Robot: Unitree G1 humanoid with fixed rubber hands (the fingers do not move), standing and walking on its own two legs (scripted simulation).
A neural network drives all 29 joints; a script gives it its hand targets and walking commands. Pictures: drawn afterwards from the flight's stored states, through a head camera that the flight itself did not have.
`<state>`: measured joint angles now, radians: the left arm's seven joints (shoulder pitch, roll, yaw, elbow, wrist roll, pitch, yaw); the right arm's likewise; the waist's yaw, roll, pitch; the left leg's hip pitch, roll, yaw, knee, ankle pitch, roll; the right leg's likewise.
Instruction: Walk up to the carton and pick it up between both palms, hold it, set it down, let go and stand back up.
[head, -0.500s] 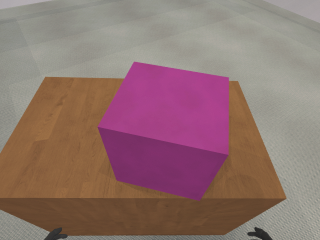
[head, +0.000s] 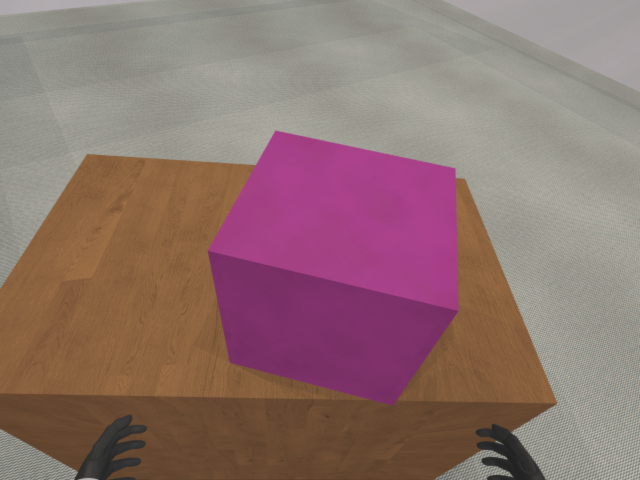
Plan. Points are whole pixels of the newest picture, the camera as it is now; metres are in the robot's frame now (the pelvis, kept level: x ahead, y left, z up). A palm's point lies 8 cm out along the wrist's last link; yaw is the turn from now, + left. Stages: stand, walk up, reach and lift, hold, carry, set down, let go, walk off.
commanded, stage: reach and lift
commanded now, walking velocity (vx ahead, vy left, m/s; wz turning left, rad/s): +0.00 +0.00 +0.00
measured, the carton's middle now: (335, 271) +0.40 -0.03 +0.02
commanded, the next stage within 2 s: none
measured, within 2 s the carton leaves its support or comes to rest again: neither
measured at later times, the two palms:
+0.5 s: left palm (106, 461) +0.17 +0.25 -0.05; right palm (502, 470) +0.15 -0.22 -0.03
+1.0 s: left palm (93, 433) +0.19 +0.25 -0.01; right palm (500, 455) +0.16 -0.21 -0.01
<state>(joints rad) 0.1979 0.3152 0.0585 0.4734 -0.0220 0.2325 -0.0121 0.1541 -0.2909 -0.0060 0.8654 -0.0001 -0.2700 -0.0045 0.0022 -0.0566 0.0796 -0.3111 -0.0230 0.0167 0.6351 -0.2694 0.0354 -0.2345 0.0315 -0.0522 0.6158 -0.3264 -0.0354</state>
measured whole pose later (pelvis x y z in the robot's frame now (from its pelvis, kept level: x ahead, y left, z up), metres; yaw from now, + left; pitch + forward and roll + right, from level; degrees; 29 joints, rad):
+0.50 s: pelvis -0.01 +0.01 +0.01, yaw +0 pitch -4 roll -2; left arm 0.23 0.32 -0.03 0.31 -0.14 0.13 -0.01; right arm 0.20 -0.19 -0.01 0.60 0.00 -0.21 -0.05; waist 0.00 -0.06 0.08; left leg -0.28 -0.02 0.02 0.58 -0.23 0.04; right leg -0.19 0.03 -0.05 0.54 -0.27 -0.02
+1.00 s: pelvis +0.01 +0.00 +0.01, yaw +0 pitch -3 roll -1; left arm 0.31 0.41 -0.04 0.28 -0.29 -0.23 -0.07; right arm 0.33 -0.10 -0.01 0.39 0.07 -0.33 -0.15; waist 0.00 -0.06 0.08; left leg -0.25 -0.02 0.02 0.51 -0.21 0.04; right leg -0.17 0.03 -0.04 0.47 -0.26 -0.02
